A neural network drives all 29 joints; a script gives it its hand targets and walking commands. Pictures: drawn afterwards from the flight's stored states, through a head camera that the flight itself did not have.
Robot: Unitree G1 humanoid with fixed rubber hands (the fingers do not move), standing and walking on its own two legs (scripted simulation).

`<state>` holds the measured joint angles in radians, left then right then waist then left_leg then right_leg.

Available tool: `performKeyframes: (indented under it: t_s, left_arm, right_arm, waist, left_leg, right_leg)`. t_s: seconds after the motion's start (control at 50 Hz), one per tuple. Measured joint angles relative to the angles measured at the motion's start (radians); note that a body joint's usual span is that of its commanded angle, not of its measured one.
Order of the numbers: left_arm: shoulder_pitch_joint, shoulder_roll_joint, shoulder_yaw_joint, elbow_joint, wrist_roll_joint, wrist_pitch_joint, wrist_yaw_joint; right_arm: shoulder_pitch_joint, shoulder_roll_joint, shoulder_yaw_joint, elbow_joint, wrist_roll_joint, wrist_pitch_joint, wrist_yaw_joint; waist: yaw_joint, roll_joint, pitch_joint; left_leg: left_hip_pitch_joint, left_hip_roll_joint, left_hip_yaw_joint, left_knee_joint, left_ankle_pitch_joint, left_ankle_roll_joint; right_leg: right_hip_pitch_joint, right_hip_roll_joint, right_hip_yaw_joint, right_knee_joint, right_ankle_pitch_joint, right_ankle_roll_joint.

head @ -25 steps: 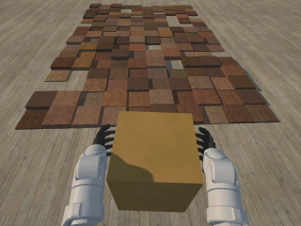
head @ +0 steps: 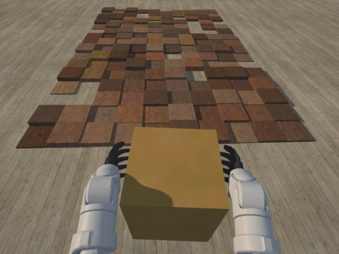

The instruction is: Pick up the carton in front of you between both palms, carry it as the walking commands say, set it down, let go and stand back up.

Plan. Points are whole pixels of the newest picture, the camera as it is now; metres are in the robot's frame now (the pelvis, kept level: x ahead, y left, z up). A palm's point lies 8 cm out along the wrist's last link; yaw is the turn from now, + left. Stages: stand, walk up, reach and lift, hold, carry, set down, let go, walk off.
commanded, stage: carry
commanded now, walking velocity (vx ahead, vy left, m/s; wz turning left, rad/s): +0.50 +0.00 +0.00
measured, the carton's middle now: (172, 186) +0.29 +0.00 -0.02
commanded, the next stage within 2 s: none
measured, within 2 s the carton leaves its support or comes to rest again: neither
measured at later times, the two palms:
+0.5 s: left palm (118, 123) +0.42 +0.16 +0.08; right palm (223, 124) +0.43 -0.14 +0.08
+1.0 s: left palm (120, 65) +0.75 +0.21 +0.09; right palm (196, 69) +0.73 -0.09 +0.09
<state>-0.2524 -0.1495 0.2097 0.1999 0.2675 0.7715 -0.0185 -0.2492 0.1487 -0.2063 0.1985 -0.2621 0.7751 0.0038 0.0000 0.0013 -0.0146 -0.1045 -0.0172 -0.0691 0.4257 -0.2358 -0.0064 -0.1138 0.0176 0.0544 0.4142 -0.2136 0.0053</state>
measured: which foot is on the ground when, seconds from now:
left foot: down 0.00-0.38, up 0.40-0.70, down 0.72-1.00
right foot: down 0.00-0.18, up 0.20-0.36, down 0.38-0.74, up 0.76-1.00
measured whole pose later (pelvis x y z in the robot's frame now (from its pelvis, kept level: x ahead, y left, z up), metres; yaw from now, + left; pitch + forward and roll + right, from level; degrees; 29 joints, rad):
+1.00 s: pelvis +0.47 +0.07 +0.01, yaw -1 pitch +5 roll -1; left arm -0.18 -0.14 0.10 -0.38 0.10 1.21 0.09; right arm -0.16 0.13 -0.12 -0.37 -0.08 1.19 -0.10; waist -0.03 0.00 -0.06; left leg -0.17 0.03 0.25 0.30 -0.22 0.06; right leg -0.61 -0.10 -0.11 0.87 -0.21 -0.01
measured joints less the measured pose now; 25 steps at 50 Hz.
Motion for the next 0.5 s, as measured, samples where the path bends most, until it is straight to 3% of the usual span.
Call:
performKeyframes:
  t_s: [0.08,0.14,0.2,0.28,0.36,0.4,0.46,0.5]
  left_arm:
    - [0.025,0.005,-0.034,-0.057,-0.027,0.031,0.017]
    - [0.036,0.007,-0.058,-0.132,-0.052,0.073,0.036]
    - [0.061,0.019,-0.074,-0.217,-0.081,0.145,0.056]
    - [0.073,0.065,-0.081,-0.3,-0.142,0.25,0.065]
    - [0.064,0.055,-0.087,-0.388,-0.173,0.327,0.077]
    - [0.061,0.017,-0.089,-0.426,-0.163,0.346,0.083]
    - [0.092,0.013,-0.132,-0.454,-0.149,0.378,0.091]
    - [0.114,0.018,-0.138,-0.483,-0.153,0.41,0.1]
  right_arm:
    - [0.03,-0.007,0.017,-0.06,0.033,0.028,-0.013]
    - [0.039,-0.015,0.028,-0.129,0.069,0.065,-0.022]
    - [0.042,-0.018,0.053,-0.185,0.1,0.13,-0.039]
    - [0.046,-0.009,0.101,-0.262,0.112,0.234,-0.078]
    - [0.076,-0.014,0.11,-0.409,0.133,0.329,-0.102]
    - [0.094,-0.018,0.091,-0.476,0.147,0.36,-0.107]
    - [0.128,-0.018,0.067,-0.516,0.169,0.395,-0.102]
    - [0.132,-0.02,0.075,-0.519,0.175,0.42,-0.102]
  waist:
    - [-0.005,-0.004,-0.076]
    - [-0.01,-0.015,-0.112]
    - [-0.003,-0.027,-0.151]
    - [0.001,0.009,-0.165]
    - [-0.006,0.04,-0.141]
    - [-0.013,0.046,-0.139]
    - [-0.011,0.016,-0.148]
    - [-0.003,-0.006,-0.146]
  left_leg:
    - [-0.095,0.013,0.017,0.085,-0.132,0.004]
    - [-0.134,0.023,0.055,0.112,-0.107,0.005]
    - [-0.129,0.013,0.084,0.094,-0.074,0.011]
    - [-0.098,0.038,0.103,0.049,-0.106,0.019]
    - [-0.054,0.066,0.087,0.022,-0.132,0.002]
    - [-0.083,0.078,0.088,0.133,-0.193,-0.005]
    - [-0.234,0.07,0.128,0.445,-0.252,0.011]
    - [-0.328,0.072,0.158,0.542,-0.231,0.017]
  right_leg:
    - [-0.075,-0.003,-0.016,0.051,-0.094,-0.004]
    - [-0.112,-0.019,-0.024,0.079,-0.05,-0.004]
    - [-0.148,-0.043,-0.026,0.153,-0.14,-0.005]
    - [-0.238,-0.045,-0.121,0.258,-0.248,-0.01]
    - [-0.245,-0.017,-0.208,0.099,-0.122,-0.008]
    - [-0.215,-0.015,-0.239,0.05,0.014,-0.033]
    - [-0.182,-0.033,-0.255,0.066,-0.054,-0.055]
    - [-0.134,-0.043,-0.25,0.018,-0.075,-0.047]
